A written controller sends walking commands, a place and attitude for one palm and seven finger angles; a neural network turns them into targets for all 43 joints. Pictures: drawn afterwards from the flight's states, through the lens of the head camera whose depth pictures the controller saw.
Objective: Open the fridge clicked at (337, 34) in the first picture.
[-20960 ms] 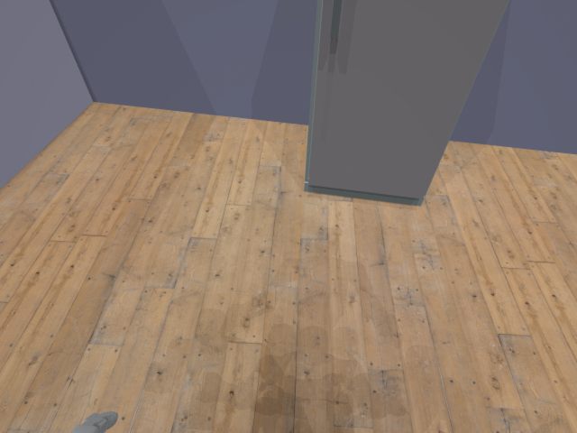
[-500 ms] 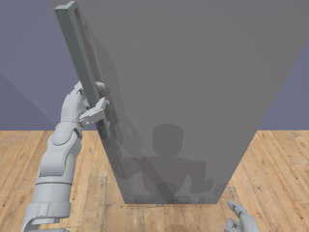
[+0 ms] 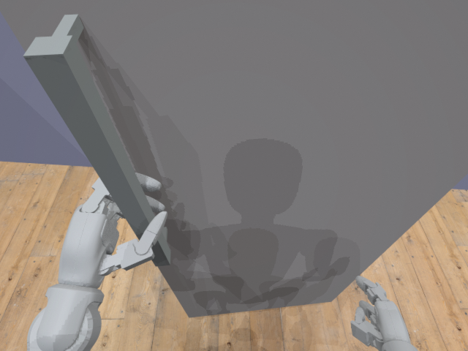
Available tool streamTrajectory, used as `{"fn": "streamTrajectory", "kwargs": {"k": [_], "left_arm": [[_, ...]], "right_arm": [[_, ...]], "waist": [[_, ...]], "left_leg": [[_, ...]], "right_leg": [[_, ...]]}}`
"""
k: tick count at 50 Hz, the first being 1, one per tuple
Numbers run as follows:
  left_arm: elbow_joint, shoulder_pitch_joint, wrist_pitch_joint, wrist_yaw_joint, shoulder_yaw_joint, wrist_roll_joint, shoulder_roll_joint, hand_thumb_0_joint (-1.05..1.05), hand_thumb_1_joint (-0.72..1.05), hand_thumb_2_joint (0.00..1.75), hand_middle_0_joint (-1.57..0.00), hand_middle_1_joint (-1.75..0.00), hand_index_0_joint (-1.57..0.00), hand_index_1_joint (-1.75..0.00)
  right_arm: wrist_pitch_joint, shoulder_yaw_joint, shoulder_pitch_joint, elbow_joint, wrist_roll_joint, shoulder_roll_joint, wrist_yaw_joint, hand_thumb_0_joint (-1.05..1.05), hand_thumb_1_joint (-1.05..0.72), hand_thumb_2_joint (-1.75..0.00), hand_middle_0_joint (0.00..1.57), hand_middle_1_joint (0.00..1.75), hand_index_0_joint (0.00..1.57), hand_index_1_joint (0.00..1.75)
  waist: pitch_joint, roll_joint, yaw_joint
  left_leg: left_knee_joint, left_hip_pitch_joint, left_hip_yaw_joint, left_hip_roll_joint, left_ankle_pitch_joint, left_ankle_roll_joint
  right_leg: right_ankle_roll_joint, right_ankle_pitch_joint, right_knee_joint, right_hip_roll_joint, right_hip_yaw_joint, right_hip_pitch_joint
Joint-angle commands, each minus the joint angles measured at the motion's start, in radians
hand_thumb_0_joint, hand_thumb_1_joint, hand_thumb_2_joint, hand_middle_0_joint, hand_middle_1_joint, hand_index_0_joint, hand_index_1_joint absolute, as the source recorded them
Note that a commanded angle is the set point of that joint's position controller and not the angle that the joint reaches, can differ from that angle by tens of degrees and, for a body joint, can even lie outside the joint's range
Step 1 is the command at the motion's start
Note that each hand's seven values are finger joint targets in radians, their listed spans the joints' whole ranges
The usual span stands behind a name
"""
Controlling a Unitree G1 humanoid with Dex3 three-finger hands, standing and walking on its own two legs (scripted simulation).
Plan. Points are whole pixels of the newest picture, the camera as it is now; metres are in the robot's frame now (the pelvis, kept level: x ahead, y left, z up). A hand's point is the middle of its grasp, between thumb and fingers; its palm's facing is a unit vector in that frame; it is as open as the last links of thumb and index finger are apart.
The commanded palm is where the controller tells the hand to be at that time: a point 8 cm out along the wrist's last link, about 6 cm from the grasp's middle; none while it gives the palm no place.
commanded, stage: walk backward, drawing the door open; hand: left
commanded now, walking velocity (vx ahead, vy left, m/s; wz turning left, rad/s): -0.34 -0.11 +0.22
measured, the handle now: (133, 184) +0.27 +0.15 +0.20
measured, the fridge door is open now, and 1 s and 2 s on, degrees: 10 39 77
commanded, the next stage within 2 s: stop walking and hold the door back in 1.62 s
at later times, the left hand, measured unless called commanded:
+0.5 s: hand (165, 286) +0.17 +0.10 +0.14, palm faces +0.47 -0.84 -0.28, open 6.8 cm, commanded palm +0.12 +0.13 +0.14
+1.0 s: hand out of the picture +0.02 +0.00 +0.15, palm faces +0.62 -0.74 -0.28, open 7.1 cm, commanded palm -0.03 +0.01 +0.14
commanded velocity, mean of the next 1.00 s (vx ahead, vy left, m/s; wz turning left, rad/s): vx -0.30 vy -0.18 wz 0.44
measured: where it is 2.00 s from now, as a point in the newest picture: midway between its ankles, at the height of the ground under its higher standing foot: outside the picture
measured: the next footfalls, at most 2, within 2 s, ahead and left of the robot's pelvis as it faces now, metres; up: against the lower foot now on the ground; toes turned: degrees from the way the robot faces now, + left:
right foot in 0.34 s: +0.15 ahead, -0.13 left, +0.00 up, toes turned +4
left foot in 0.68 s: -0.09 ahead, -0.05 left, +0.00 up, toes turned +15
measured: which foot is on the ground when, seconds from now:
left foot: down 0.00-0.34, up 0.36-0.66, down 0.68-1.00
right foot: up 0.00-0.32, down 0.34-0.66, up 0.68-1.00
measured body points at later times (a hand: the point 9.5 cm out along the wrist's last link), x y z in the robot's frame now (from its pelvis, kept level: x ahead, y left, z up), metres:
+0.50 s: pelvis -0.04 -0.12 -0.03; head -0.02 -0.15 +0.42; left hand +0.14 +0.14 +0.16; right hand +0.19 -0.31 -0.13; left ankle -0.06 +0.04 -0.68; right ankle +0.11 -0.14 -0.76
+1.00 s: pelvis -0.11 -0.28 -0.02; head -0.09 -0.26 +0.43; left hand -0.02 +0.03 +0.16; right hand +0.11 -0.41 -0.12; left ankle -0.13 -0.07 -0.76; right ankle -0.07 -0.41 -0.75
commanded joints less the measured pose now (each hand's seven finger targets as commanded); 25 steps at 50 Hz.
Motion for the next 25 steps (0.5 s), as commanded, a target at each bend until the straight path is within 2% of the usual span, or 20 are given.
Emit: {"fn": "streamTrajectory", "kwargs": {"k": [1,2,4,5,6,7,9,11,12,14,15,16,17,18,19,20,21,22,23,25], "left_arm": [[-0.21,-0.133,-0.094,0.071,0.056,0.048,-0.007,0.0,0.9,0.9,-0.45,-1.4,-0.45,-1.4],[-0.185,-0.087,-0.094,0.085,0.098,0.049,0.01,0.0,0.9,0.9,-0.45,-1.4,-0.45,-1.4],[-0.188,-0.036,-0.084,0.089,0.086,0.068,0.017,0.0,0.9,0.9,-0.45,-1.4,-0.45,-1.4],[-0.196,-0.034,-0.076,0.086,0.073,0.067,0.011,0.0,0.9,0.9,-0.45,-1.4,-0.45,-1.4],[-0.207,-0.047,-0.073,0.088,0.074,0.066,0.019,0.0,0.9,0.9,-0.45,-1.4,-0.45,-1.4],[-0.221,-0.063,-0.07,0.09,0.088,0.058,0.041,0.0,0.9,0.9,-0.45,-1.4,-0.45,-1.4],[-0.221,-0.098,-0.07,0.092,0.099,0.04,0.048,0.0,0.9,0.9,-0.45,-1.4,-0.45,-1.4],[-0.183,-0.087,-0.064,0.1,0.13,0.03,0.055,0.0,0.9,0.9,-0.45,-1.4,-0.45,-1.4],[-0.186,-0.09,-0.059,0.104,0.164,0.03,0.084,0.0,0.9,0.9,-0.45,-1.4,-0.45,-1.4],[-0.154,-0.086,-0.051,0.104,0.163,0.038,0.058,0.0,0.9,0.9,-0.45,-1.4,-0.45,-1.4],[-0.137,-0.083,-0.048,0.104,0.181,0.044,0.065,0.0,0.9,0.9,-0.45,-1.4,-0.45,-1.4],[-0.13,-0.092,-0.047,0.102,0.184,0.056,0.065,0.0,0.9,0.9,-0.45,-1.4,-0.45,-1.4],[-0.144,-0.086,-0.051,0.103,0.193,0.069,0.085,0.0,0.9,0.9,-0.45,-1.4,-0.45,-1.4],[-0.144,-0.073,-0.052,0.104,0.235,0.067,0.126,0.0,0.9,0.9,-0.45,-1.4,-0.45,-1.4],[-0.141,-0.093,-0.062,0.112,0.287,0.071,0.154,0.0,0.9,0.9,-0.45,-1.4,-0.45,-1.4],[-0.141,-0.081,-0.085,0.113,0.278,0.079,0.13,0.0,0.9,0.9,-0.45,-1.4,-0.45,-1.4],[-0.18,-0.063,-0.112,0.117,0.295,0.089,0.145,0.0,0.9,0.9,-0.45,-1.4,-0.45,-1.4],[-0.194,-0.064,-0.128,0.12,0.293,0.084,0.155,0.0,0.9,0.9,-0.45,-1.4,-0.45,-1.4],[-0.193,-0.059,-0.14,0.128,0.286,0.075,0.128,0.0,0.9,0.9,-0.45,-1.4,-0.45,-1.4],[-0.168,-0.075,-0.147,0.138,0.277,0.072,0.121,0.0,0.9,0.9,-0.45,-1.4,-0.45,-1.4]], "right_arm": [[-0.036,-0.047,-0.014,-0.102,-0.012,-0.071,0.029,0.0,-0.9,-0.9,0.2,0.3,0.2,0.3],[-0.04,-0.05,-0.013,-0.096,-0.007,-0.071,0.026,0.0,-0.9,-0.9,0.2,0.3,0.2,0.3],[-0.037,-0.032,-0.046,-0.112,0.01,-0.031,0.024,0.0,-0.9,-0.9,0.2,0.3,0.2,0.3],[-0.037,-0.026,-0.047,-0.114,0.012,-0.012,0.018,0.0,-0.9,-0.9,0.2,0.3,0.2,0.3],[-0.041,-0.024,-0.049,-0.117,0.013,-0.004,0.01,0.0,-0.9,-0.9,0.2,0.3,0.2,0.3],[-0.047,-0.019,-0.066,-0.115,0.007,-0.001,0.001,0.0,-0.9,-0.9,0.2,0.3,0.2,0.3],[-0.055,-0.008,-0.112,-0.116,0.002,0.01,-0.015,0.0,-0.9,-0.9,0.2,0.3,0.2,0.3],[-0.058,-0.001,-0.145,-0.106,-0.001,0.011,-0.027,0.0,-0.9,-0.9,0.2,0.3,0.2,0.3],[-0.056,-0.003,-0.154,-0.102,-0.003,0.006,-0.036,0.0,-0.9,-0.9,0.2,0.3,0.2,0.3],[-0.055,0.0,-0.174,-0.096,-0.002,0.006,-0.038,0.0,-0.9,-0.9,0.2,0.3,0.2,0.3],[-0.055,-0.004,-0.182,-0.097,-0.003,0.004,-0.036,0.0,-0.9,-0.9,0.2,0.3,0.2,0.3],[-0.054,-0.006,-0.187,-0.095,0.001,0.006,-0.033,0.0,-0.9,-0.9,0.2,0.3,0.2,0.3],[-0.053,-0.011,-0.174,-0.1,0.001,0.017,-0.034,0.0,-0.9,-0.9,0.2,0.3,0.2,0.3],[-0.052,-0.02,-0.167,-0.11,-0.005,0.018,-0.035,0.0,-0.9,-0.9,0.2,0.3,0.2,0.3],[-0.048,-0.004,-0.145,-0.089,-0.021,0.017,-0.034,0.0,-0.9,-0.9,0.2,0.3,0.2,0.3],[-0.029,-0.033,-0.102,-0.051,-0.011,0.003,-0.014,0.0,-0.9,-0.9,0.2,0.3,0.2,0.3],[-0.021,-0.036,-0.096,-0.051,-0.006,0.007,-0.005,0.0,-0.9,-0.9,0.2,0.3,0.2,0.3],[-0.016,-0.036,-0.103,-0.04,-0.004,0.01,-0.01,0.0,-0.9,-0.9,0.2,0.3,0.2,0.3],[-0.017,-0.022,-0.088,-0.052,-0.005,0.032,-0.016,0.0,-0.9,-0.9,0.2,0.3,0.2,0.3],[-0.024,-0.018,-0.092,-0.063,-0.008,0.027,-0.035,0.0,-0.9,-0.9,0.2,0.3,0.2,0.3]], "waist": [[-0.284,0.182,-0.081],[-0.281,0.149,-0.063],[-0.248,0.047,-0.047],[-0.244,0.031,-0.053],[-0.244,0.044,-0.055],[-0.257,0.085,-0.051],[-0.226,0.147,-0.046],[-0.183,0.116,-0.033],[-0.171,0.088,-0.024],[-0.147,-0.003,-0.005],[-0.138,-0.059,0.006],[-0.113,-0.16,0.005],[-0.093,-0.307,-0.008],[-0.14,-0.446,-0.012],[-0.165,-0.34,-0.024],[-0.285,-0.276,-0.047],[-0.36,-0.235,-0.052],[-0.381,-0.164,-0.06],[-0.433,-0.147,-0.063],[-0.394,-0.185,-0.054]], "left_leg": [[-0.108,0.562,-0.259,0.248,1.139,0.068],[-0.072,0.615,-0.258,0.259,1.115,0.063],[-0.07,0.488,-0.233,0.245,0.955,0.065],[-0.084,0.423,-0.201,0.226,0.892,0.058],[-0.095,0.385,-0.167,0.209,0.86,0.051],[-0.108,0.344,-0.166,0.216,0.815,0.058],[-0.154,0.173,-0.19,0.265,0.681,0.084],[-0.176,0.027,-0.208,0.305,0.491,0.104],[-0.172,-0.025,-0.206,0.313,0.405,0.106],[-0.105,-0.123,-0.184,0.291,0.205,0.078],[-0.021,-0.156,-0.166,0.261,0.068,0.052],[0.102,-0.184,-0.105,0.178,-0.137,0.012],[0.294,-0.204,-0.029,0.02,-0.448,-0.034],[0.574,-0.231,-0.06,-0.081,-0.622,-0.049],[0.665,-0.208,-0.142,-0.063,-0.56,-0.047],[0.725,-0.182,-0.143,-0.063,-0.509,-0.062],[0.737,-0.169,-0.106,-0.065,-0.442,-0.067],[0.709,-0.142,-0.062,-0.055,-0.413,-0.064],[0.681,-0.119,-0.024,-0.063,-0.4,-0.066],[0.577,-0.066,0.046,-0.074,-0.43,-0.059]], "right_leg": [[0.009,-0.459,0.263,0.078,0.078,-0.369],[-0.002,-0.421,0.217,0.053,0.086,-0.44],[-0.001,-0.282,0.127,0.021,0.07,-0.421],[0.009,-0.204,0.084,0.015,0.061,-0.367],[0.015,-0.15,0.053,0.016,0.046,-0.33],[0.02,-0.138,0.032,0.005,0.052,-0.285],[0.021,-0.124,0.018,-0.027,0.09,-0.174],[0.019,-0.112,-0.008,-0.041,0.111,-0.078],[0.019,-0.103,-0.033,-0.037,0.113,-0.029],[0.026,-0.022,-0.134,-0.042,0.098,0.076],[0.03,0.051,-0.234,-0.058,0.097,0.109],[0.024,0.177,-0.361,-0.101,0.117,0.087],[-0.016,0.358,-0.484,-0.207,0.285,0.015],[-0.086,0.401,-0.598,-0.387,0.575,-0.101],[-0.083,0.274,-0.627,-0.415,0.542,-0.13],[-0.018,0.085,-0.641,-0.389,0.502,-0.057],[0.025,-0.01,-0.638,-0.332,0.408,-0.005],[0.014,-0.042,-0.641,-0.31,0.355,-0.006],[0.012,-0.074,-0.631,-0.275,0.254,0.035],[-0.013,-0.209,-0.698,-0.248,0.195,-0.014]]}}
